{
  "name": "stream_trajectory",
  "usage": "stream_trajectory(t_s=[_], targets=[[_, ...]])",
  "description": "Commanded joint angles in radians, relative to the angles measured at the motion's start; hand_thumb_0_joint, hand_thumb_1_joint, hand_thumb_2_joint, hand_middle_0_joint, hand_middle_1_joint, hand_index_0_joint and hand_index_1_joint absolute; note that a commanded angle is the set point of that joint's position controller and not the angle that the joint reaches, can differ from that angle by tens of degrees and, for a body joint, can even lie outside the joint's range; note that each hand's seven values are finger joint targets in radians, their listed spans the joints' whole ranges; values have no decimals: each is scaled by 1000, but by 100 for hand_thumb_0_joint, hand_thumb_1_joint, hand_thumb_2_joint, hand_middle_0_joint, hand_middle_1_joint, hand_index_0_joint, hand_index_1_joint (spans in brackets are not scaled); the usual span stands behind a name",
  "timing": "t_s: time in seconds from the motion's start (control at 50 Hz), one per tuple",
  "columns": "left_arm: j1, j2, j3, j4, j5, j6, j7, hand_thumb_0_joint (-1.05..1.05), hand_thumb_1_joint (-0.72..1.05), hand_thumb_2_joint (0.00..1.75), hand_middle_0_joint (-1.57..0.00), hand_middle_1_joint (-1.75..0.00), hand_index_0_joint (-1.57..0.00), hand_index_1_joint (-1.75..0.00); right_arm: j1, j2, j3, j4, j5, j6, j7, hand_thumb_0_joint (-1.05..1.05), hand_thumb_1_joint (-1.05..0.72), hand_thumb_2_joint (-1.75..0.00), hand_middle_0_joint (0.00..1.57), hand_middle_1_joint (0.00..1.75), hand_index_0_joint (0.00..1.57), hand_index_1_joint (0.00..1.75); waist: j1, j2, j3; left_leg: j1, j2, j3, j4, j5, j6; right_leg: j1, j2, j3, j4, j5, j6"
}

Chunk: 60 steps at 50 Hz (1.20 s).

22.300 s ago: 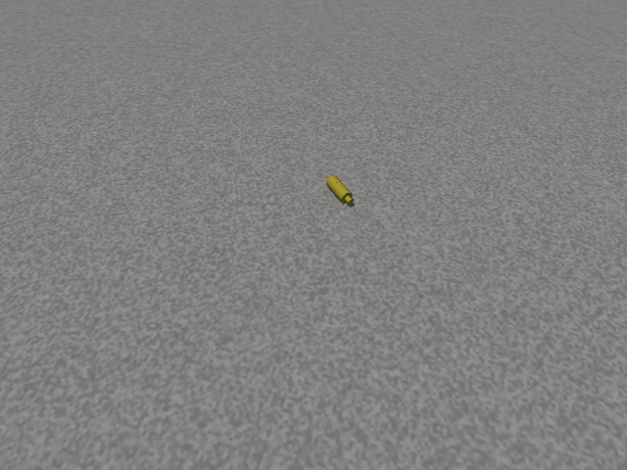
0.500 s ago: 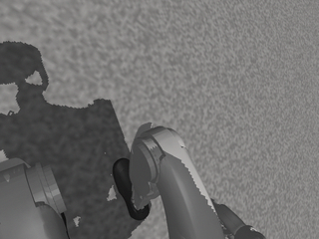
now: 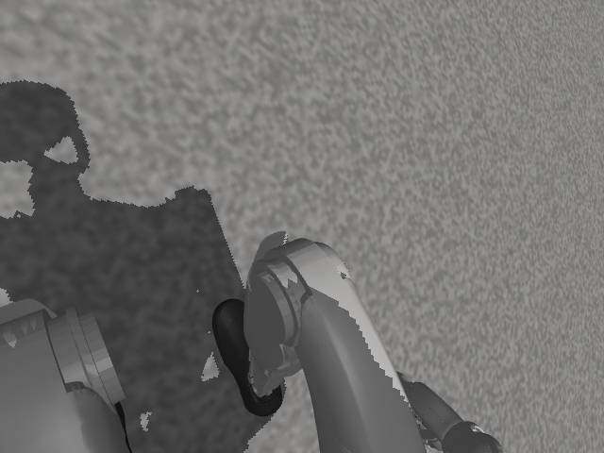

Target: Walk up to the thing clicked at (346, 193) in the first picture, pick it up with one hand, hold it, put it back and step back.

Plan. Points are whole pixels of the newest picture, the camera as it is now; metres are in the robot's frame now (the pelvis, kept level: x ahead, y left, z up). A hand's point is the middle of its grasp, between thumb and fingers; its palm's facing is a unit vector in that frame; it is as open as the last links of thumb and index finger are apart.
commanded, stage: close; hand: left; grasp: from above
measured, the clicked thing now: out of the picture +0.45 +0.39 -0.28
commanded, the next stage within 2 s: settle in 1.50 s
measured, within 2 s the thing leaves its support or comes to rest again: leaves its support in 1.98 s
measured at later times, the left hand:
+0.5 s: hand out of the picture +0.43 +0.39 -0.24, palm faces -0.46 -0.17 -0.87, open 11.2 cm
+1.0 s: hand out of the picture +0.43 +0.39 -0.25, palm faces -0.44 -0.16 -0.88, open 9.0 cm
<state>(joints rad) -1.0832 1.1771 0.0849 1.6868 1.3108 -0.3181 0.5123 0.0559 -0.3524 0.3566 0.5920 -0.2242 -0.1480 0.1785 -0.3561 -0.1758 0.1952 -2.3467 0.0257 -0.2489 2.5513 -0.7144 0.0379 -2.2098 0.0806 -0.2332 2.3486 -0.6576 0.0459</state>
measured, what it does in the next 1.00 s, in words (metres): stands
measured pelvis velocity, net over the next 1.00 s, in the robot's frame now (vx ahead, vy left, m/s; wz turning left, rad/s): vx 0.00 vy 0.00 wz -0.01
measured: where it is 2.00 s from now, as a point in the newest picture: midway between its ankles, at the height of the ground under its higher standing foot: (187, 412)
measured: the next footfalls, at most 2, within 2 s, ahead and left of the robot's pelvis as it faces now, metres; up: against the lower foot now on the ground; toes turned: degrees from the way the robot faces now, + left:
none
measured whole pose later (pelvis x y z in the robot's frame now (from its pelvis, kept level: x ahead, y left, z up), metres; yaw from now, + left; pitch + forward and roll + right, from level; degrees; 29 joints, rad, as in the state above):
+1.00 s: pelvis +0.00 +0.00 +0.00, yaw +0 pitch +27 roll -17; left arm -1.10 1.20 0.09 1.68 1.32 -0.32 0.51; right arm 0.06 -0.35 0.37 0.59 -0.23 -0.15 0.17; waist -0.36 -0.18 0.20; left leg -2.35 0.03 -0.26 2.55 -0.71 0.04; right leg -2.21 0.08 -0.24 2.35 -0.65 0.05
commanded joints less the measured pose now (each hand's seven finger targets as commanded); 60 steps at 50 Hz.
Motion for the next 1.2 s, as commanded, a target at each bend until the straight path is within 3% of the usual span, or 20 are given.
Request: stream_trajectory(t_s=[0.0, 0.04, 0.14, 0.22, 0.44, 0.54, 0.56, 0.6, 0.62, 0.64, 0.66, 0.72, 0.8, 0.88, 0.92, 1.0, 1.04, 1.12, 1.16, 1.18], targets=[[-208, 277, 34, -101, -17, -8, 36, 0, -22, 74, -24, -94, -28, -90, 180, -343, -101, 7, 5, -2, -18, 0, -90, -90, 20, 30, 20, 30, -44, 583, -640, 548, 46, 24, -283, 238, -32, 304, 28, -55, -176, 229, -66], [-258, 291, 35, -165, -18, -18, 41, 0, -21, 73, -25, -93, -29, -89, 170, -347, -101, -1, 4, -1, -22, 0, -89, -90, 20, 30, 20, 30, -42, 612, -674, 556, 46, 30, -275, 252, -33, 311, 27, -52, -176, 245, -68], [-212, 290, 38, -93, 0, -6, 47, 0, -16, 70, -28, -90, -32, -86, 177, -350, -102, 13, 0, -2, -22, 0, -89, -90, 20, 30, 20, 30, -44, 624, -632, 552, 48, 24, -286, 254, -40, 282, 26, -59, -165, 238, -70], [-258, 251, 5, -145, -8, 6, 33, 0, -12, 68, -32, -87, -36, -83, 180, -333, -99, 10, 4, 1, -21, 0, -90, -90, 20, 30, 20, 30, -49, 623, -644, 543, 48, 37, -278, 262, -33, 292, 34, -52, -178, 250, -70], [-190, 265, 28, -100, -36, -5, -1, 0, 1, 56, -42, -78, -46, -73, 185, -354, -102, 11, 3, 12, -27, 0, -89, -90, 20, 30, 20, 30, -44, 588, -631, 563, 51, 15, -279, 293, -38, 292, 29, -63, -179, 247, -71], [-211, 315, 46, -168, -15, -24, 5, 0, 7, 53, -48, -72, -52, -68, 180, -343, -92, -6, -1, 17, -28, 0, -89, -90, 20, 30, 20, 30, -31, 632, -663, 596, 53, 27, -286, 299, -37, 326, 29, -51, -178, 254, -69], [-231, 296, 32, -200, -18, -29, 6, 0, 8, 52, -48, -71, -53, -67, 177, -343, -93, -6, -2, 16, -26, 0, -89, -90, 20, 30, 20, 30, -34, 640, -664, 593, 53, 30, -281, 308, -38, 321, 31, -51, -175, 263, -70], [-159, 271, 37, -98, -25, -28, 16, 0, 9, 51, -48, -70, -53, -66, 166, -343, -82, -1, -5, 16, -27, 0, -89, -90, 20, 30, 20, 30, -52, 562, -609, 520, 49, 33, -264, 265, -29, 323, 35, -59, -189, 239, -66], [-223, 277, 25, -199, -24, -42, 18, 0, 8, 50, -48, -69, -52, -65, 179, -348, -89, 2, -5, 14, -27, 0, -89, -90, 20, 30, 20, 30, -53, 596, -636, 545, 48, 39, -263, 287, -28, 341, 36, -55, -193, 263, -63], [-215, 313, 56, -161, -19, -42, 30, 0, 10, 50, -49, -69, -54, -65, 171, -344, -88, 4, -8, 15, -31, 0, -89, -90, 20, 30, 20, 30, -39, 601, -672, 551, 49, 39, -263, 277, -28, 358, 35, -53, -193, 260, -66], [-241, 308, 37, -203, -9, -42, 32, 0, 13, 49, -52, -68, -56, -64, 179, -340, -89, 10, -8, 15, -31, 0, -89, -90, 20, 30, 20, 30, -35, 622, -670, 567, 50, 39, -265, 288, -31, 334, 35, -54, -185, 264, -69], [-160, 254, 16, -76, -8, -26, 33, 0, 17, 47, -54, -67, -59, -62, 175, -340, -88, 14, -8, 9, -27, 0, -89, -90, 20, 30, 20, 30, -55, 568, -583, 506, 49, 36, -267, 240, -27, 305, 36, -58, -187, 228, -65], [-256, 293, 21, -160, -9, -24, 46, 0, 23, 42, -60, -62, -65, -57, 162, -344, -89, 14, -6, 5, -31, 0, -89, -90, 20, 30, 20, 30, -38, 631, -631, 548, 50, 30, -285, 225, -34, 293, 32, -61, -183, 226, -69], [-235, 262, 9, -134, -2, -8, 42, 0, 28, 39, -62, -61, -68, -55, 184, -347, -98, 15, -4, -4, -24, 0, -89, -90, 20, 30, 20, 30, -58, 617, -631, 561, 50, 22, -285, 259, -38, 288, 31, -64, -172, 247, -66], [-206, 271, 21, -83, -9, 1, 40, 0, 32, 42, -67, -60, -72, -56, 178, -350, -97, 14, 0, -3, -25, 0, -89, -90, 20, 30, 20, 30, -52, 593, -604, 532, 50, 16, -287, 248, -38, 274, 28, -66, -169, 233, -67], [-235, 278, 19, -149, -15, 3, 34, 0, 38, 34, -71, -56, -76, -51, 172, -343, -96, 10, -1, -1, -23, 0, -89, -90, 20, 30, 20, 30, -37, 643, -670, 590, 53, 22, -283, 311, -41, 298, 33, -63, -166, 274, -69], [-214, 251, 11, -116, -22, 3, 30, 0, 41, 37, -73, -57, -78, -52, 177, -346, -95, 10, -1, -2, -20, 0, -89, -90, 20, 30, 20, 30, -53, 604, -628, 543, 49, 27, -278, 286, -35, 302, 33, -64, -175, 266, -66], [-225, 284, 28, -162, -19, 1, 18, 0, 51, 38, -83, -54, -87, -49, 181, -342, -100, 10, 1, 1, -21, 0, -89, -90, 20, 30, 20, 30, -29, 633, -659, 569, 51, 28, -282, 289, -38, 299, 31, -60, -175, 258, -69], [-201, 252, 12, -144, -25, 1, 13, 0, 53, 38, -85, -54, -89, -49, 182, -341, -99, 7, 1, 0, -19, 0, -89, -90, 20, 30, 20, 30, -43, 603, -623, 533, 48, 36, -275, 261, -32, 303, 32, -55, -184, 245, -67], [-192, 262, 29, -126, -26, 3, 12, 0, 54, 38, -85, -54, -89, -50, 191, -348, -103, 8, 1, -1, -19, 0, -89, -90, 20, 30, 20, 30, -48, 593, -620, 542, 47, 28, -285, 253, -35, 302, 28, -57, -184, 235, -67]])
